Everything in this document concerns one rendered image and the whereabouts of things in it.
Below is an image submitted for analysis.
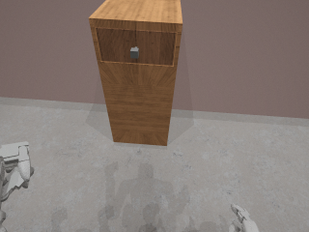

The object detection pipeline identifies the cabinet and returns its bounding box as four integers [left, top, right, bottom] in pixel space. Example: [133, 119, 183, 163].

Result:
[89, 0, 183, 146]

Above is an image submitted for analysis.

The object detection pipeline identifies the right robot hand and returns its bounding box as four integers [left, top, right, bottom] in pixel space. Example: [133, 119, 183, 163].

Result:
[228, 203, 260, 232]

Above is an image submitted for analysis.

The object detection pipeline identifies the handle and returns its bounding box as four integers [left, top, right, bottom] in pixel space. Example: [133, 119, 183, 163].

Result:
[130, 46, 139, 59]

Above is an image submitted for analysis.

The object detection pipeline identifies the drawer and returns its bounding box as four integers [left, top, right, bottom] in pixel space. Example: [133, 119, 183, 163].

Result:
[96, 27, 177, 66]

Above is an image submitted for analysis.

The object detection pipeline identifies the left robot hand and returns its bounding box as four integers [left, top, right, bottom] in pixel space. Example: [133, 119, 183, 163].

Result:
[0, 141, 35, 210]

